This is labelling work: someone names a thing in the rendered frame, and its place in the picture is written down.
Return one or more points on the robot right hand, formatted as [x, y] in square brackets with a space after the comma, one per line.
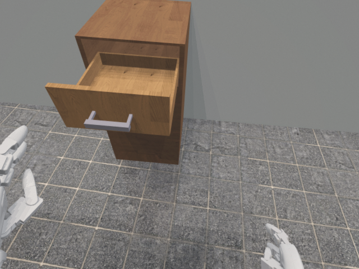
[286, 256]

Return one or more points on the cabinet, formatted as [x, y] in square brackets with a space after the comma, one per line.
[142, 27]

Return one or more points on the handle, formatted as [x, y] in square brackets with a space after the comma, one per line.
[108, 125]

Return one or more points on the drawer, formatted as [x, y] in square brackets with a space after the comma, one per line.
[115, 85]

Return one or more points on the robot left hand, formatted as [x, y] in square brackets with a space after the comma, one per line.
[12, 150]

